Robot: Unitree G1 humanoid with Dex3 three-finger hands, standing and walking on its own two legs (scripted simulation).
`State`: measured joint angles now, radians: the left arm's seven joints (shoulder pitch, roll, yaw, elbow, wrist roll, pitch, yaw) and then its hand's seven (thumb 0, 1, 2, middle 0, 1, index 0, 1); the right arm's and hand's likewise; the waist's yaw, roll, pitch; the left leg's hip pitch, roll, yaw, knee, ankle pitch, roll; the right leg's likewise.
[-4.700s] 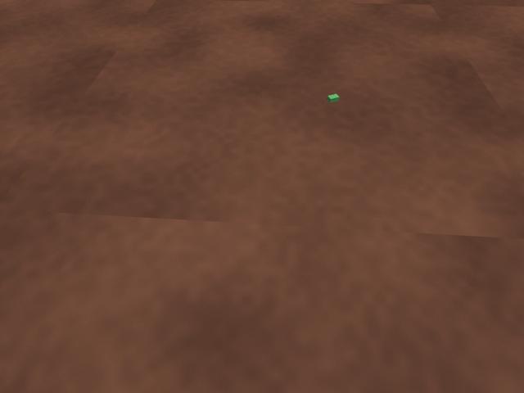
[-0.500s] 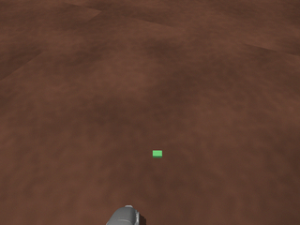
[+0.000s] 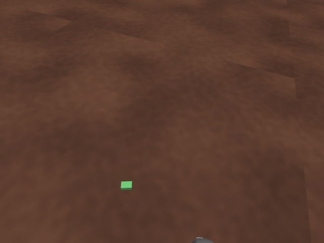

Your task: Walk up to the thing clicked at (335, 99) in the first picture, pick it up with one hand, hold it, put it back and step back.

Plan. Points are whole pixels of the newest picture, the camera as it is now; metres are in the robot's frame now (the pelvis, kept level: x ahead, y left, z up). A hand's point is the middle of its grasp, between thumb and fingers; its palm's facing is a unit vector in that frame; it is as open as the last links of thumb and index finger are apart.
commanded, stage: walk up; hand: left
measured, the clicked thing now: (126, 185) +0.57 +0.19 -0.73
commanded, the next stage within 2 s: none
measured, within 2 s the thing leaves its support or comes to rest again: neither
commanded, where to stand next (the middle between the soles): +0.22 -0.07 m, yaw +5 degrees
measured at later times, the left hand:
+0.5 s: hand out of the picture +0.10 +0.15 -0.13, palm faces +0.09 -0.93 -0.37, open 7.4 cm
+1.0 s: hand (107, 214) +0.22 +0.16 -0.12, palm faces +0.05 -0.86 -0.51, open 7.3 cm
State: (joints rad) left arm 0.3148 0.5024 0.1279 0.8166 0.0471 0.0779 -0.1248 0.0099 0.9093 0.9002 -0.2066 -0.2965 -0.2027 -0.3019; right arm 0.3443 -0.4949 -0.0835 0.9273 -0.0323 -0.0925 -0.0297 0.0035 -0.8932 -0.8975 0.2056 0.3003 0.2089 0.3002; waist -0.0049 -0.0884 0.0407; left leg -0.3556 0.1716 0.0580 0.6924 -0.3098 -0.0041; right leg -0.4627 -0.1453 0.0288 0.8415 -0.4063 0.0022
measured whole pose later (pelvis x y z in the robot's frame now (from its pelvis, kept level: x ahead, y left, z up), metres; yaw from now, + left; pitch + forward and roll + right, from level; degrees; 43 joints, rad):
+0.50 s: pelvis +0.14 -0.11 +0.01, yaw +5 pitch -1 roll +0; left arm 0.38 0.37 0.03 0.87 0.02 -0.04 -0.01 0.01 0.90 0.90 -0.21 -0.30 -0.21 -0.30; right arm 0.19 -0.39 -0.03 0.91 0.00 -0.03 0.02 0.00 -0.90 -0.90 0.20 0.30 0.20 0.30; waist 0.08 0.01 0.14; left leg -0.47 0.01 0.03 0.70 -0.18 0.04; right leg -0.09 0.01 -0.18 0.54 -0.43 -0.05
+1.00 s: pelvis +0.15 -0.14 +0.00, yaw +6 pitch -2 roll +1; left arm 0.16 0.38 0.03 0.88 0.02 -0.03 0.05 0.01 0.90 0.90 -0.21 -0.30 -0.21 -0.30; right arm 0.08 -0.45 -0.09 0.87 -0.02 0.09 0.02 0.00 -0.90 -0.90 0.20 0.30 0.20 0.30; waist 0.00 0.07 0.18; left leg -0.55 -0.05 -0.09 1.27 -0.46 0.01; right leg -0.43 -0.08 0.01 0.71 -0.24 0.02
